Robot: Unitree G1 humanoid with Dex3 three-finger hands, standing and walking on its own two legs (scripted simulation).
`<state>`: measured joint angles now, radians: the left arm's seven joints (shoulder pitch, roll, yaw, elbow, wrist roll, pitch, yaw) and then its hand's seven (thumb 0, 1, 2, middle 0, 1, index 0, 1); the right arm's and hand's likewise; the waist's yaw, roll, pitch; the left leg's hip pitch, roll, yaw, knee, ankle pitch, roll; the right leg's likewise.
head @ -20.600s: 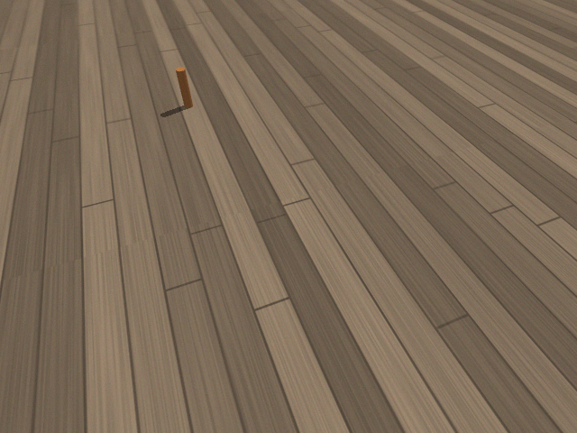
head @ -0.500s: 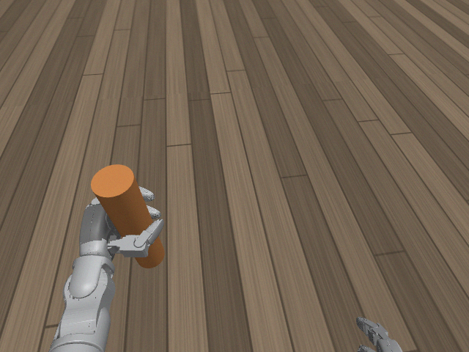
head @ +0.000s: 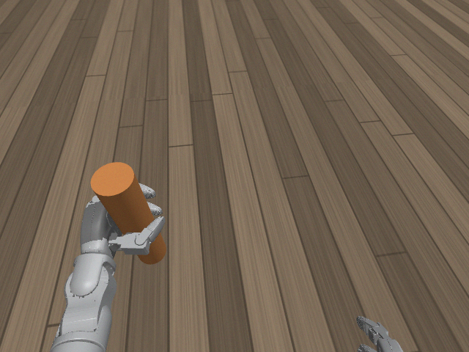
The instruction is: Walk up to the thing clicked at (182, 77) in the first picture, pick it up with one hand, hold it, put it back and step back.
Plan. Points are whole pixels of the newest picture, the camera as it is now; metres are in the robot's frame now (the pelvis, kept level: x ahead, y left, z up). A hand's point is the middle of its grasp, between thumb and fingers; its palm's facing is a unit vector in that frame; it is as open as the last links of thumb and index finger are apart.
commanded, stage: hold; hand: left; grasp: from the side
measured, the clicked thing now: (136, 222) +0.32 +0.18 +0.05
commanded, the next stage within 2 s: crouch in 1.04 s
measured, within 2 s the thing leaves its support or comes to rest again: neither
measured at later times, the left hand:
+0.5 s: hand (141, 218) +0.33 +0.17 +0.05, palm faces +0.07 -1.00 +0.01, open 7.4 cm
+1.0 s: hand (142, 219) +0.33 +0.17 +0.05, palm faces +0.07 -1.00 +0.01, open 7.4 cm
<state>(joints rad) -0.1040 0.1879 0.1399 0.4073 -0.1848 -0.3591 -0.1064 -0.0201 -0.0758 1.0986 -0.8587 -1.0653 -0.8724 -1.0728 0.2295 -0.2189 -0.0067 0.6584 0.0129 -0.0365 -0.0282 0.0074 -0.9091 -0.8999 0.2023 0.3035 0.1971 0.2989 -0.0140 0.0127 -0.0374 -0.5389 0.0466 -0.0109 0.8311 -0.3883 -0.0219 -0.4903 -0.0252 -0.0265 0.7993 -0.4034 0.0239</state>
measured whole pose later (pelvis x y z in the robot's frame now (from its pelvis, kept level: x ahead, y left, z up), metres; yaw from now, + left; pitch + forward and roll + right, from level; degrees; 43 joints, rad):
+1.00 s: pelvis +0.00 +0.00 +0.00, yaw +0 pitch +6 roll -1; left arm -0.13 0.18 0.15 0.44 -0.18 -0.36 -0.10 -0.02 -0.07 1.09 -0.85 -1.07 -0.87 -1.08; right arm 0.23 -0.22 -0.01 0.66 0.01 -0.03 -0.03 0.01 -0.91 -0.90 0.20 0.30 0.20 0.30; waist -0.02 0.01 -0.03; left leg -0.54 0.05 -0.01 0.83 -0.39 -0.02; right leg -0.49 -0.02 -0.03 0.80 -0.41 0.02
